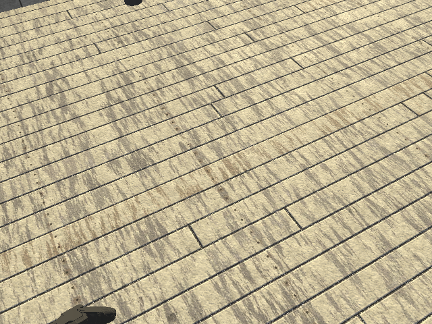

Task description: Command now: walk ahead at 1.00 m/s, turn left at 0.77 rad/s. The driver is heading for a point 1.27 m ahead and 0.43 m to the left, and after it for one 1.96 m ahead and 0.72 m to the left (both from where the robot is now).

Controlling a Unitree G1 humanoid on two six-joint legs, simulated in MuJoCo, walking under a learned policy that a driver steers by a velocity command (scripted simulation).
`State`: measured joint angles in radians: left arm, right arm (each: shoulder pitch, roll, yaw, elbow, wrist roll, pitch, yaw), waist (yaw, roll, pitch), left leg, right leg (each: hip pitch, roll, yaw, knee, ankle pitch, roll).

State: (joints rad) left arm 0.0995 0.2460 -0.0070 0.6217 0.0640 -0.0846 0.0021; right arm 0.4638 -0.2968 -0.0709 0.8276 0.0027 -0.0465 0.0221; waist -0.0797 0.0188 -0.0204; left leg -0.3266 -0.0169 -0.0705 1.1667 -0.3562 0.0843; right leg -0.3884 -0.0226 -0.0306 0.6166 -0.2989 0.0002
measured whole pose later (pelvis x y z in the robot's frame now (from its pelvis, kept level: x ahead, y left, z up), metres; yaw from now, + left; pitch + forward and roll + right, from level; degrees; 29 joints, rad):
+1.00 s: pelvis +0.85 +0.25 +0.02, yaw +47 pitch +2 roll -2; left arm 0.52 0.31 0.05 0.87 0.02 -0.09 -0.01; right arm 0.06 -0.34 -0.02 0.64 -0.05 -0.03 0.07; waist 0.09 0.05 -0.01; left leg -0.67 0.00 -0.08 1.01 -0.18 0.07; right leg -0.06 0.02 -0.06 0.33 -0.30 0.00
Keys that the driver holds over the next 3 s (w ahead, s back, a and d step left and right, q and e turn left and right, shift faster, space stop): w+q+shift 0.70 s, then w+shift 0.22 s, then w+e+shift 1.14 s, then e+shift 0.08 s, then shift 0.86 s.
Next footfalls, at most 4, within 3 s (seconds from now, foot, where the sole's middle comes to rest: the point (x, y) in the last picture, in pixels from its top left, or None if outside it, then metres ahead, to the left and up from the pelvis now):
0.34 left None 0.47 0.12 -0.76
0.74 right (169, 215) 0.90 0.14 -0.76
1.16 left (52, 202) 1.00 0.58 -0.76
1.62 right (53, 120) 1.46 0.66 -0.76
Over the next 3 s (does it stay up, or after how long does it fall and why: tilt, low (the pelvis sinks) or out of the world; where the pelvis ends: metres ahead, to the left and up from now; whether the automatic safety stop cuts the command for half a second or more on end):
stays up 2.01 0.75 0.01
